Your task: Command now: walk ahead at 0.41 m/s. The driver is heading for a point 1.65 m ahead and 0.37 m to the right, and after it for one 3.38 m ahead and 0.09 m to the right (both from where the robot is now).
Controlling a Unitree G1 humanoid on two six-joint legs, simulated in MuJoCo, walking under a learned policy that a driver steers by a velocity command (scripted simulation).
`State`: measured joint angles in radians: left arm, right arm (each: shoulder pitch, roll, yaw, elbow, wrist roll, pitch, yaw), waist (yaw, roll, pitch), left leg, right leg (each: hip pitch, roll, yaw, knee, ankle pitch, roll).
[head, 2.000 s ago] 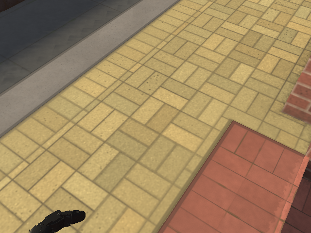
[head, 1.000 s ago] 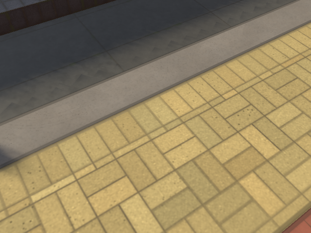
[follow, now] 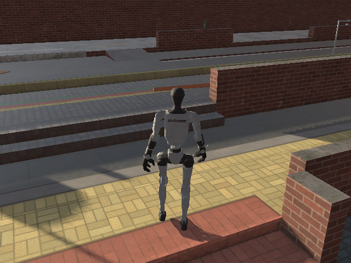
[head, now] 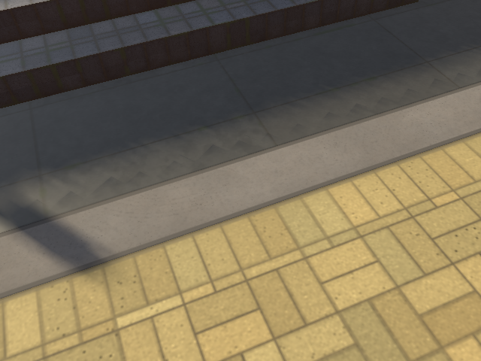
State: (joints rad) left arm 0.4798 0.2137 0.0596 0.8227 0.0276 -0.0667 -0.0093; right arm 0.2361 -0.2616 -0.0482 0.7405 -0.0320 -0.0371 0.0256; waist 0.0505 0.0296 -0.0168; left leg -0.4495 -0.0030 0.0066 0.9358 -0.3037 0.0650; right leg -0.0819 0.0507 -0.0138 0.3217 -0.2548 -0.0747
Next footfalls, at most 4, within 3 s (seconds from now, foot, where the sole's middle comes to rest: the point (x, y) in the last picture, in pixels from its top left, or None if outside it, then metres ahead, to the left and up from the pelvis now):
0.28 left None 0.31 0.14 -0.78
0.82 right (309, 353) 0.56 -0.10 -0.78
1.34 left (302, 244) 0.92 -0.09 -0.78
1.88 right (376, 199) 1.13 -0.36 -0.78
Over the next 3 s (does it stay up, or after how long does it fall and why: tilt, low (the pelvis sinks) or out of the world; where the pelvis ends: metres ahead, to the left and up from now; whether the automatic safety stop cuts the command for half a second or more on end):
stays up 1.31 -0.31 0.01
